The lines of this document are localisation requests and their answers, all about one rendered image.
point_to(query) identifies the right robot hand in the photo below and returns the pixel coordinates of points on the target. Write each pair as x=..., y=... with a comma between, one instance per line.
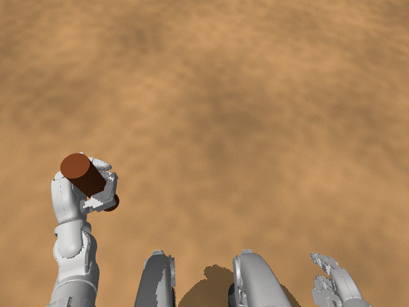
x=335, y=291

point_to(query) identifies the left robot hand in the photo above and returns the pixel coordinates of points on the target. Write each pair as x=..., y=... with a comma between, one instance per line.
x=70, y=203

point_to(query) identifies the left robot arm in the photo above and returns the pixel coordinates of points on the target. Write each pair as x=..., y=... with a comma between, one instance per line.
x=75, y=251

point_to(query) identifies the can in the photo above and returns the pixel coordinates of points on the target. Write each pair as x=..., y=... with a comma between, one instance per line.
x=81, y=172

